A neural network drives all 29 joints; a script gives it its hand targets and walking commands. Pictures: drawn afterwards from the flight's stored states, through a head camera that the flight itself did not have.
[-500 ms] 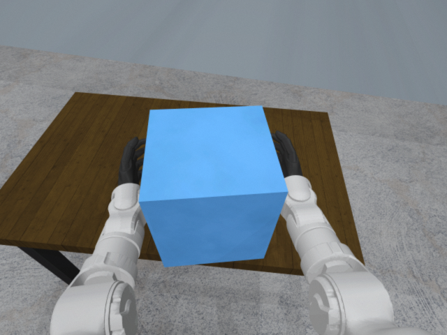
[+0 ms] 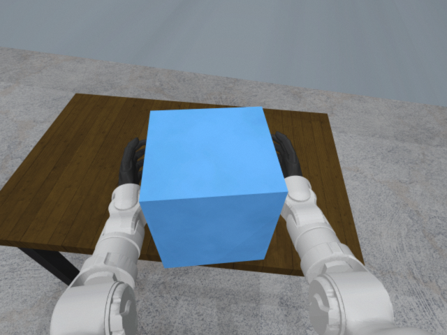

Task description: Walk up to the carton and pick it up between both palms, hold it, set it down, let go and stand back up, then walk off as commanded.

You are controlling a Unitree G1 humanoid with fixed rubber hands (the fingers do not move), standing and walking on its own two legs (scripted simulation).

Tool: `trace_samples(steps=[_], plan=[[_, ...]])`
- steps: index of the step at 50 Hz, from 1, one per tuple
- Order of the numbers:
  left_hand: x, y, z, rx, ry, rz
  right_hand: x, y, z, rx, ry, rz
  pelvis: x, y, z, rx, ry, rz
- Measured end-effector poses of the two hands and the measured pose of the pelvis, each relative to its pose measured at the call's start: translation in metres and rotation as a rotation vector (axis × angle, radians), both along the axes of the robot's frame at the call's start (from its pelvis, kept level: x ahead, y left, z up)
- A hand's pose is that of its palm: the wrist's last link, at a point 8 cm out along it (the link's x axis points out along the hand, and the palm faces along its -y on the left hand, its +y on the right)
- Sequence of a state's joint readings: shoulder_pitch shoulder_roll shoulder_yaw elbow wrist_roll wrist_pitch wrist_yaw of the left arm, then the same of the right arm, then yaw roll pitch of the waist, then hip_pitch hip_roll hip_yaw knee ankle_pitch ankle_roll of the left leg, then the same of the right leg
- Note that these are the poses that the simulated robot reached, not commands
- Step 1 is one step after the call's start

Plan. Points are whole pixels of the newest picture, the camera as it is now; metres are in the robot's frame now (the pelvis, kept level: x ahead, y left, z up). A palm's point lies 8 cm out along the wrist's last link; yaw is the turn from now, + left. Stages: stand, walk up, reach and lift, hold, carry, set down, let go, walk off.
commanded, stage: reach and lift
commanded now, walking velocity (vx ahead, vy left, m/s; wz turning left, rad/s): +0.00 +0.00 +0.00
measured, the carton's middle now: (211, 190) +0.38 +0.04 +0.03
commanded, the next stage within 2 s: none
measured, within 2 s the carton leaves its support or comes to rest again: leaves its support in 0.26 s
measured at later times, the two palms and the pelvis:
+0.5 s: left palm (125, 169) +0.37 +0.19 +0.10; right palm (294, 163) +0.39 -0.11 +0.11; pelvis +0.00 +0.00 +0.00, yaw +0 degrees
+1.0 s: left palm (124, 163) +0.37 +0.19 +0.12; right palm (296, 166) +0.39 -0.11 +0.11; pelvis -0.01 +0.01 +0.00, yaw +0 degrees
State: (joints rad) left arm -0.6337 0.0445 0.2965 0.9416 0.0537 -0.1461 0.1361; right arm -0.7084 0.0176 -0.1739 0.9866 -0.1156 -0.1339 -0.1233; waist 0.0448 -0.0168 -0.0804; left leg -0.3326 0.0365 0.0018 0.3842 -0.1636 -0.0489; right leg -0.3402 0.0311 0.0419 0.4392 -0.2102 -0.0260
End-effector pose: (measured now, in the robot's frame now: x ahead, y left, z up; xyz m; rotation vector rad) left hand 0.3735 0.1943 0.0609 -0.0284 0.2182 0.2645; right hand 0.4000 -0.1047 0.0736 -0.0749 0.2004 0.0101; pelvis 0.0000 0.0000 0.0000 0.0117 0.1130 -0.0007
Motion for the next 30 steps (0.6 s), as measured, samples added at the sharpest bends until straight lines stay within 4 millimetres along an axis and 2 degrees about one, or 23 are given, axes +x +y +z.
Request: trace_samples(steps=[13, 25, 30], plan=[[-0.003, -0.001, 0.005, 0.006, 0.001, -0.004, -0.004, -0.001, 0.003, 0.017, 0.003, -0.008, -0.001, 0.0, 0.0, 0.0, -0.002, 0.0], [-0.005, -0.001, 0.039, 0.021, -0.145, -0.003, -0.008, -0.001, 0.036, 0.036, -0.144, -0.006, -0.004, 0.0, 0.0, 0.0, -0.007, 0.0], [-0.01, 0.002, 0.037, 0.009, -0.141, -0.003, -0.012, 0.001, 0.038, 0.017, -0.156, 0.0, -0.007, 0.002, 0.0, -0.003, -0.012, 0.0]])
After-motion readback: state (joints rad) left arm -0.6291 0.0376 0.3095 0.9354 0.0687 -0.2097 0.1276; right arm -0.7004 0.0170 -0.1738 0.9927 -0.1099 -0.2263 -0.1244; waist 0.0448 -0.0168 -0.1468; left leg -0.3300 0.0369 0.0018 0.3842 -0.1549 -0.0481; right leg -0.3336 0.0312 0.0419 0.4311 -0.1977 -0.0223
